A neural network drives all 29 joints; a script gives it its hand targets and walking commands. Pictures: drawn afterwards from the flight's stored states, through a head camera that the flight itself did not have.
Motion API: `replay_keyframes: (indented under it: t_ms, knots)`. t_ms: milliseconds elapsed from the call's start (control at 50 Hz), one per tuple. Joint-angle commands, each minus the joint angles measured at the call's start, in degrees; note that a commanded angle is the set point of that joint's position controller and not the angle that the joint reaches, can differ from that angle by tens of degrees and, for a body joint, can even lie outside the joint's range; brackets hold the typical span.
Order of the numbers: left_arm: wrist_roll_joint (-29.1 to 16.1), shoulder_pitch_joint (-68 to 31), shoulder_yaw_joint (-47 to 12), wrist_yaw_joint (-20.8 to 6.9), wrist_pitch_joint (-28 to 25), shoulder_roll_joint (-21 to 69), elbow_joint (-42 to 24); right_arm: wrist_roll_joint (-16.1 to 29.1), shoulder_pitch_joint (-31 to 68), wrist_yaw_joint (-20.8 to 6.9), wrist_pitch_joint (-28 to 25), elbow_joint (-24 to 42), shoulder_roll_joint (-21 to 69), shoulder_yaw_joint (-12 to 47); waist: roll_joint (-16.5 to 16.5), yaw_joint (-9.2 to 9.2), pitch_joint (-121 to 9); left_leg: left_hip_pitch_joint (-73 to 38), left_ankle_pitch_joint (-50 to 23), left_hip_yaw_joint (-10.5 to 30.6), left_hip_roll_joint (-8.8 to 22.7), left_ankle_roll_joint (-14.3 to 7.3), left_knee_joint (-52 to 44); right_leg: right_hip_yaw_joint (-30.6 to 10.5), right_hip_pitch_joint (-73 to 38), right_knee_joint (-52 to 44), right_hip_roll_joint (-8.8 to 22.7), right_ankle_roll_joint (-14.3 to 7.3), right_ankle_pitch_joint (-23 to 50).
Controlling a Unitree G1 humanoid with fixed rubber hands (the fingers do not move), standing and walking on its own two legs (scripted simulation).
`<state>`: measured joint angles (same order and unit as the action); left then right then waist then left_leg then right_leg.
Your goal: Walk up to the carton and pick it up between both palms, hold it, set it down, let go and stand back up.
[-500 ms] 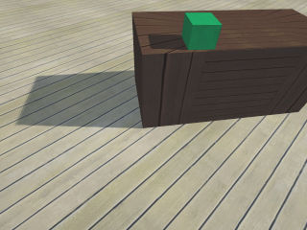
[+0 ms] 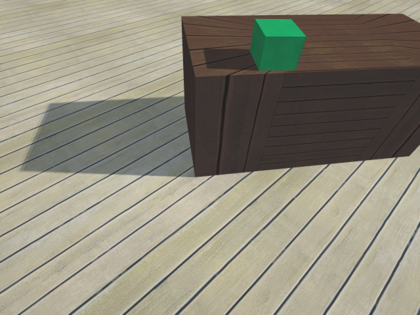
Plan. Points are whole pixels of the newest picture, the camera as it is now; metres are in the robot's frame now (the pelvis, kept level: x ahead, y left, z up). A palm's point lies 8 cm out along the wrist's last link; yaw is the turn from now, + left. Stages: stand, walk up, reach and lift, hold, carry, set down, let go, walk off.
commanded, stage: stand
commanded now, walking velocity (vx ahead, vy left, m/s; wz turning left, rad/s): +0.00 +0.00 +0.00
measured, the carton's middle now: (275, 44) +1.20 -0.33 -0.01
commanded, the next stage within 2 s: walk up in 0.66 s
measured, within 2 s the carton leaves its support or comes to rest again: neither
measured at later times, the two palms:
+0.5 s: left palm out of the picture -0.01 +0.20 -0.15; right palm out of the picture -0.02 -0.20 -0.15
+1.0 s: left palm out of the picture +0.04 +0.22 -0.16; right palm out of the picture -0.04 -0.22 -0.15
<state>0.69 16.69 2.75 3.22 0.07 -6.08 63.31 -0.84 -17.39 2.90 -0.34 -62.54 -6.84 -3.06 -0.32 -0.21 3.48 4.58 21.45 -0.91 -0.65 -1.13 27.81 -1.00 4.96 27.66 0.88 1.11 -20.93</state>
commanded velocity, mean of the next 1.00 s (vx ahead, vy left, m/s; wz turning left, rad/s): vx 0.00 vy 0.00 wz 0.00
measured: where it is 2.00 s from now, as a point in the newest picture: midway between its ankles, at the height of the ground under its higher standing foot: (218, 302)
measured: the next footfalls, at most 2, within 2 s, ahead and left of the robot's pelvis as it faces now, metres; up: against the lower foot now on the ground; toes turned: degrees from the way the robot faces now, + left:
right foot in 1.16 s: +0.23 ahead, -0.21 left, +0.00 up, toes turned -16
left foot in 1.68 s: +0.34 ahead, +0.05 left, +0.00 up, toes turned -10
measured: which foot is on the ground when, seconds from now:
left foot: down 0.00-1.00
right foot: down 0.00-0.88, up 0.90-1.00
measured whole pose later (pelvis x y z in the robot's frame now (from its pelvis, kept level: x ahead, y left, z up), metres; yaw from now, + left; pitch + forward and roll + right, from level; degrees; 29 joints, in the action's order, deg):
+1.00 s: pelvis +0.03 -0.01 -0.01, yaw -8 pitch -5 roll +1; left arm 3.2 17.6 2.5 1.7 0.8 -8.9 64.6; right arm -3.5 -20.7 3.5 -3.6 -62.3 -7.6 -3.1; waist -1.6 -1.6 4.9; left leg -2.1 27.0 -8.4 0.3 -1.2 29.4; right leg 1.6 18.3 58.1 1.1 0.7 -32.6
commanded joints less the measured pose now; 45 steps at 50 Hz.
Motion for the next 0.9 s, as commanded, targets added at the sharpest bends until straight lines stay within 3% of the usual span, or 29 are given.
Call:
replay_keyframes:
  t_ms: [0, 60, 100, 120, 140, 260, 280, 380, 400, 420, 440, 460, 480, 500, 520, 540, 580, 680, 700, 720, 800, 820, 840, 860, 880]
  knots:
    - [0.0, 4.4, 0.2, 0.4, -0.3, -4.1, -0.1, 0.0, -4.0, 0.4, -0.3, -0.6, -5.1, -0.8, 0.5, 0.54, 0.9, 1.3, -31.6, 4.0, 5.4, -1.8, -4.1, -1.7, 0.3, -3.3, 3.7, -2.8, 28.4]
    - [-0.2, 5.0, 0.1, 0.6, -0.2, -4.4, 1.0, 0.1, -4.8, 0.4, -0.5, -1.4, -4.6, -0.4, 1.7, 0.06, 1.6, -0.1, -33.3, 3.8, 5.5, -1.7, -4.6, -2.0, 0.9, -3.3, 4.1, -2.7, 27.9]
    - [0.0, 3.5, 0.2, 0.6, -0.3, -5.1, 1.0, 0.1, -5.3, 0.4, -0.3, -2.5, -4.6, -0.3, -0.5, -0.42, 2.1, 1.0, -33.9, 3.9, 5.7, -1.7, -4.7, -1.5, -0.3, -3.7, 4.0, -2.1, 28.3]
    - [0.0, 3.9, 0.7, 0.5, -0.3, -5.7, 1.5, 0.0, -5.2, 0.6, -0.4, -2.6, -3.4, 0.1, -1.3, 0.51, 2.0, 1.4, -34.1, 4.2, 5.9, -1.7, -4.6, -1.5, -0.9, -3.7, 3.9, -2.5, 28.4]
    - [-0.1, 3.8, 0.2, 0.5, -0.4, -4.1, 1.9, 0.2, -5.1, 0.7, -0.3, -2.7, -3.7, 0.1, -1.4, 0.22, 1.8, 0.5, -34.4, 3.9, 5.9, -1.7, -5.1, -1.9, -0.4, -3.4, 4.2, -2.7, 30.0]
    - [0.0, 4.6, -0.4, 0.8, -0.4, -2.5, 2.8, 0.1, -6.0, 0.7, -0.1, -4.6, -2.8, 0.4, 1.3, 0.1, 4.1, 1.4, -34.2, 3.3, 5.8, -1.3, -5.4, -1.9, -1.0, -4.2, 4.6, -2.5, 29.7]
    - [-0.1, 4.4, -0.4, 0.8, -0.4, -3.8, 3.0, 0.2, -4.8, 0.8, 0.1, -4.0, -3.1, 0.6, 0.2, 0.04, 4.5, 1.7, -32.7, 3.3, 5.5, -1.3, -5.7, -1.8, -0.6, -4.7, 4.3, -2.4, 29.8]
    - [-0.1, 4.1, -0.3, 0.5, -0.4, -2.9, 3.7, 0.2, -6.0, 0.5, -0.6, -5.0, -3.1, 0.5, 0.9, -0.15, 3.3, -0.2, -36.4, 3.7, 5.9, -1.3, -4.9, -1.5, -0.8, -4.4, 4.2, -2.0, 29.5]
    - [0.0, 5.3, -0.3, 0.6, -0.4, -3.0, 4.2, 0.3, -5.2, 0.7, -0.7, -4.5, -2.9, 0.4, -1.5, 0.1, 3.5, -1.1, -35.6, 3.9, 5.9, -1.5, -4.7, -1.2, 0.0, -4.3, 4.0, -2.2, 32.1]
    - [0.0, 5.9, -0.6, 0.6, -0.4, -2.2, 4.4, 0.4, -6.6, 0.8, -0.5, -5.1, -3.8, 0.2, -1.5, -0.23, 3.5, -0.6, -36.5, 3.3, 5.7, -1.3, -4.6, -1.3, -0.9, -4.0, 4.3, -2.1, 33.1]
    - [-0.1, 5.9, -0.4, 0.6, -0.5, -2.8, 4.7, 0.2, -5.7, 0.8, -0.6, -5.1, -2.3, 0.6, -0.2, 0.24, 2.4, -1.1, -36.7, 3.3, 6.0, -1.8, -4.4, -1.3, -1.3, -4.2, 4.5, -2.4, 33.3]
    - [-0.1, 5.0, -0.3, 0.7, -0.5, -3.1, 4.4, 0.1, -6.0, 0.8, -0.6, -5.0, -3.6, 0.2, -1.2, -0.14, 3.1, -0.9, -37.9, 3.5, 6.1, -2.0, -3.8, -1.4, -1.3, -3.6, 4.4, -2.2, 33.3]
    - [0.2, 4.6, -0.2, 0.8, -0.4, -3.7, 4.1, 0.3, -6.4, 0.8, -0.6, -5.4, -3.9, -0.2, 0.9, -0.43, 2.1, -1.1, -37.9, 3.3, 5.9, -1.8, -4.1, -1.2, -1.1, -4.1, 4.5, -2.1, 33.2]
    - [-0.3, 5.4, -0.4, 0.7, -0.3, -2.8, 4.5, 0.4, -5.9, 0.9, -0.7, -5.0, -3.4, 0.4, -0.5, 0.01, 3.2, -0.7, -37.3, 3.7, 6.1, -2.0, -5.0, -1.6, -1.1, -4.3, 4.4, -2.1, 31.8]
    - [-0.2, 5.3, -0.4, 0.6, -0.5, -3.0, 4.4, 0.4, -4.8, 0.7, -0.5, -4.8, -2.3, 0.6, 0.2, 0.4, 2.0, -1.9, -38.5, 3.5, 6.1, -1.8, -4.6, -1.3, -0.6, -4.2, 4.4, -2.2, 32.2]
    - [0.0, 5.2, -0.4, 0.6, -0.4, -3.2, 4.5, 0.5, -5.8, 0.7, -0.7, -5.3, -3.3, 0.3, -0.9, -0.04, 2.3, -2.1, -38.8, 3.8, 6.4, -1.8, -4.7, -1.0, -0.2, -4.2, 4.1, -2.3, 31.6]
    - [0.2, 4.8, -0.5, 0.7, -0.2, -2.5, 4.4, 0.0, -7.4, 0.7, -0.6, -6.2, -3.7, 0.3, 2.8, -0.12, 3.9, -0.3, -40.8, 3.1, 5.9, -1.2, -4.5, -1.2, -1.1, -4.1, 4.3, -2.0, 30.0]
    - [-0.1, 4.7, -0.4, 0.8, -0.3, -4.0, 4.5, 0.4, -6.1, 1.0, -0.4, -5.7, -2.6, 0.4, 1.3, 0.24, 2.9, 0.3, -35.6, 3.2, 5.5, -1.4, -5.1, -1.2, -2.2, -4.9, 4.6, -2.0, 31.3]
    - [0.0, 3.9, -0.6, 0.9, -0.4, -3.9, 4.3, 0.3, -6.5, 0.9, -0.6, -5.6, -2.9, 0.4, -0.3, -0.63, 2.9, -1.9, -37.9, 3.5, 6.0, -1.6, -5.1, -1.3, -0.8, -3.9, 4.7, -2.2, 33.7]
    - [-0.1, 4.8, -0.4, 1.0, -0.4, -3.9, 4.8, 0.1, -7.3, 1.1, -0.7, -6.0, -3.8, 0.1, -1.3, -0.23, 2.0, -2.3, -39.5, 3.9, 6.3, -1.9, -4.4, -1.1, -1.6, -4.1, 4.5, -1.9, 33.4]
    - [-0.2, 4.1, -0.3, 0.9, -0.5, -3.9, 4.6, 0.6, -7.5, 1.0, -0.7, -6.1, -3.1, 0.3, 1.7, -0.42, 1.3, -3.0, -43.9, 3.7, 6.2, -2.0, -4.4, -0.3, -2.2, -3.4, 4.7, -2.1, 34.1]
    - [-0.1, 4.8, -0.5, 0.8, -0.5, -2.9, 4.8, 0.5, -7.9, 1.0, -0.7, -6.1, -2.3, 0.3, 1.2, -0.2, 0.4, -4.1, -45.2, 3.6, 6.4, -1.7, -3.9, -0.5, -2.1, -2.9, 4.6, -2.3, 33.9]
    - [1.5, 3.6, 0.9, 0.0, -1.3, -8.1, 2.0, -2.9, -10.3, 0.6, -2.0, -2.2, -9.6, -1.5, 3.6, -2.53, -2.6, -14.7, -23.4, 4.1, 5.9, -2.9, 2.5, 1.1, 10.6, 12.2, 0.1, -4.3, 10.2]
    - [2.2, -2.2, 0.4, -0.5, -1.5, -7.8, -0.1, -3.3, -13.7, 0.7, -2.4, -2.4, -12.3, -2.9, 8.2, -5.87, -0.2, -22.6, -16.4, 12.9, 13.2, -7.5, -4.0, 3.7, 28.1, 20.9, -2.7, -3.1, -5.8]
    - [2.4, -7.9, 0.2, -0.8, -1.1, -7.7, -3.1, -3.2, -17.1, 1.0, -2.2, -2.7, -12.6, -3.0, 8.6, -8.29, 4.5, -23.4, -12.0, 20.8, 22.3, -11.7, -10.7, 3.1, 38.9, 28.7, -1.1, -1.4, -16.5]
